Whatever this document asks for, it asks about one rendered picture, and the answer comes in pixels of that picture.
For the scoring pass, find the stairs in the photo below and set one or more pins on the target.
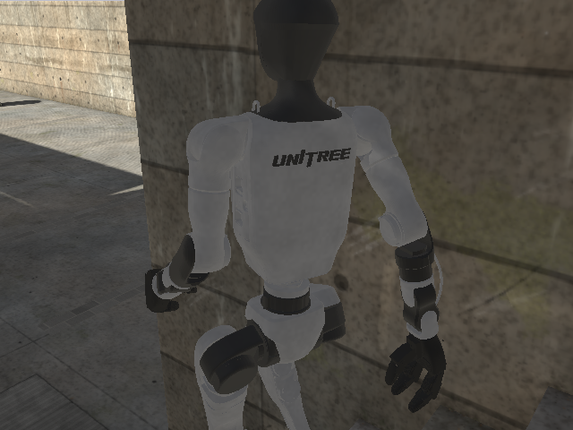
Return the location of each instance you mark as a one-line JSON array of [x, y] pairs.
[[554, 412]]

